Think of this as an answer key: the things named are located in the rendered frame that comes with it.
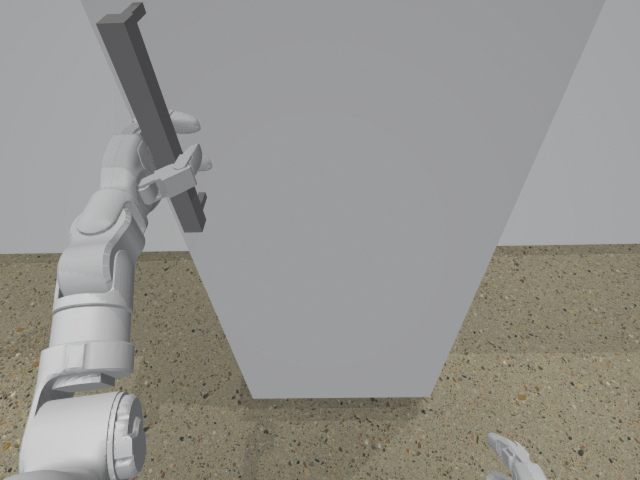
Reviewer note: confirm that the left robot forearm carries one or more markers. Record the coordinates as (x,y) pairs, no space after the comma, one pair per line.
(89,343)

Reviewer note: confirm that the robot right hand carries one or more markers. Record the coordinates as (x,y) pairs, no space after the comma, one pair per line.
(515,458)

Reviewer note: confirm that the handle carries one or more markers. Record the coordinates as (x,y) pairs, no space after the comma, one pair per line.
(126,48)

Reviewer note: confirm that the left robot upper arm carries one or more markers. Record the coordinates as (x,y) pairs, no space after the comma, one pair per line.
(93,437)

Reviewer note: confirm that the robot left hand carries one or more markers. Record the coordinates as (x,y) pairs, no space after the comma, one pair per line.
(127,164)

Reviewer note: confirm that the fridge door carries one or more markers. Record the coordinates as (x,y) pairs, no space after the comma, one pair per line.
(366,157)

